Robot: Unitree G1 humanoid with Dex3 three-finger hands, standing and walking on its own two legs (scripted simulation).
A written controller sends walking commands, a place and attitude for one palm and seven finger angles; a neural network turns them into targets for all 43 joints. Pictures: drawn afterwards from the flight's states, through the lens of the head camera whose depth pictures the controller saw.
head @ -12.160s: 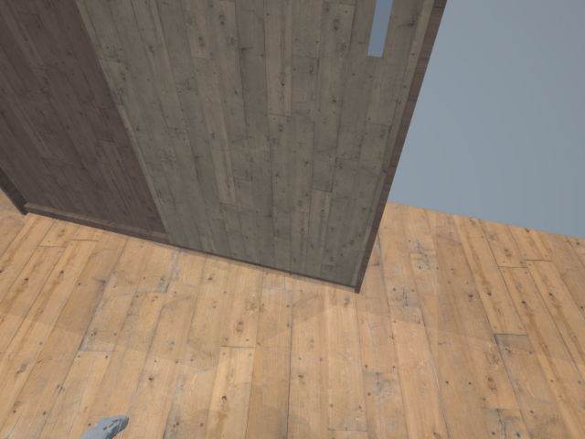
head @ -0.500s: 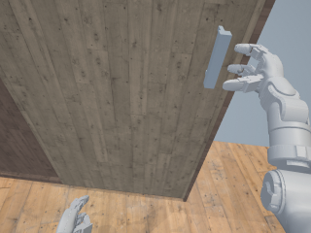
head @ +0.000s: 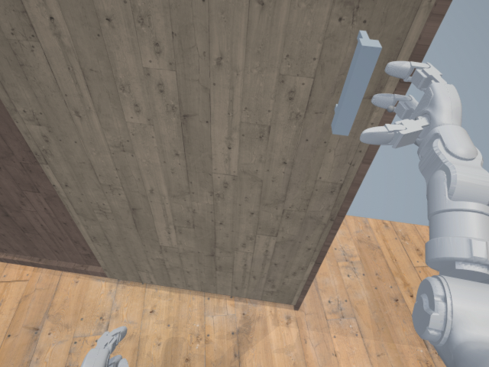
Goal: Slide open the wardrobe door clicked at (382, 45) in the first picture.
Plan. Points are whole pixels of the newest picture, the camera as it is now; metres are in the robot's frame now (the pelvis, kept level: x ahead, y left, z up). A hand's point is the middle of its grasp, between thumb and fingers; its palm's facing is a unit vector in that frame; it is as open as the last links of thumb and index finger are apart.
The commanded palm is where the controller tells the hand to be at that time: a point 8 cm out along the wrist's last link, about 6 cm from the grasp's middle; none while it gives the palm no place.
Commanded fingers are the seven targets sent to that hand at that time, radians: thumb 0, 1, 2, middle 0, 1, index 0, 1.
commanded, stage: move the hooked fingers beside the handle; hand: right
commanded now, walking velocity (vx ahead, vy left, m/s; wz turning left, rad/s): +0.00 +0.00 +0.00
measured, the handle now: (351, 84) +0.50 -0.12 +0.25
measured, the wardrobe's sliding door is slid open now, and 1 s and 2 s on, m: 0.00 0.00 0.00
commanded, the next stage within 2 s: feel for the door with the fingertips in 1.22 s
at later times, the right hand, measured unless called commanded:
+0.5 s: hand (394, 102) +0.44 -0.17 +0.26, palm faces +0.06 +1.00 -0.01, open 14.0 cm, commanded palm +0.41 -0.23 +0.25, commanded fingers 0.00 0.50 -0.30 0.30 1.20 0.30 1.20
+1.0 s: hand (406, 125) +0.41 -0.19 +0.24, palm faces +0.06 +1.00 -0.02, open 14.0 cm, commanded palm +0.39 -0.23 +0.25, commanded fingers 0.00 0.50 -0.30 0.30 1.20 0.30 1.20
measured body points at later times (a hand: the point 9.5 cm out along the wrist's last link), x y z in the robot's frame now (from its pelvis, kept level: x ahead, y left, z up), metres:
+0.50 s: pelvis +0.00 +0.00 +0.00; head -0.01 +0.01 +0.45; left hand +0.16 +0.24 -0.10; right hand +0.43 -0.23 +0.26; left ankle +0.00 +0.12 -0.75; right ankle -0.01 -0.12 -0.75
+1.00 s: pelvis +0.00 +0.00 +0.00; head -0.02 +0.01 +0.45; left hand +0.16 +0.24 -0.09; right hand +0.40 -0.24 +0.25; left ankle +0.00 +0.12 -0.75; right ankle -0.01 -0.12 -0.75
